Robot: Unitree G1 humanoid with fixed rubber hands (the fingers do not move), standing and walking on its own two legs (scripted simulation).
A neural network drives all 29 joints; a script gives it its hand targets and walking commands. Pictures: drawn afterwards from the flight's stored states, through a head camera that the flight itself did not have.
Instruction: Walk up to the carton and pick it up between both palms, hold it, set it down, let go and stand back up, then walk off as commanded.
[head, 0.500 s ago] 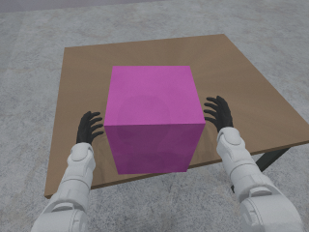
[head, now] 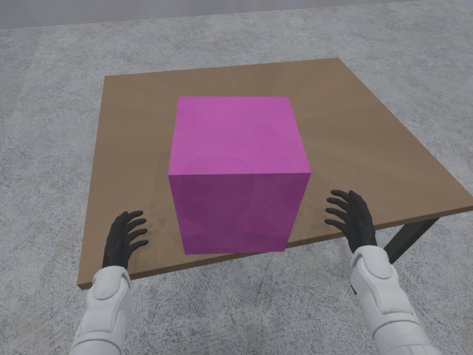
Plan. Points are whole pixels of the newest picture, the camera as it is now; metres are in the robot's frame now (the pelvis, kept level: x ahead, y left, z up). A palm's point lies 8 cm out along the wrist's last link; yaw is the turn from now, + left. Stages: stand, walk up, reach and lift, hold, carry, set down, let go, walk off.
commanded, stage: set down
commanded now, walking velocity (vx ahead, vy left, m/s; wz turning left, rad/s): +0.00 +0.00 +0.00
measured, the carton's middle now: (234, 178) +0.45 +0.02 +0.04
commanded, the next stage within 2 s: let go in 1.70 s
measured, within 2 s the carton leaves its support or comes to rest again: neither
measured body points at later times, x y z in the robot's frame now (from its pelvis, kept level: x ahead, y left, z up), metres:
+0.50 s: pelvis +0.01 +0.03 +0.00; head +0.01 +0.06 +0.45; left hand +0.25 +0.25 -0.01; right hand +0.26 -0.18 +0.02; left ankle +0.07 +0.11 -0.74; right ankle +0.02 -0.11 -0.74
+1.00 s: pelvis +0.03 +0.02 +0.00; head +0.05 +0.03 +0.45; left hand +0.23 +0.23 -0.03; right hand +0.25 -0.19 -0.02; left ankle +0.07 +0.11 -0.74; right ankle +0.02 -0.11 -0.74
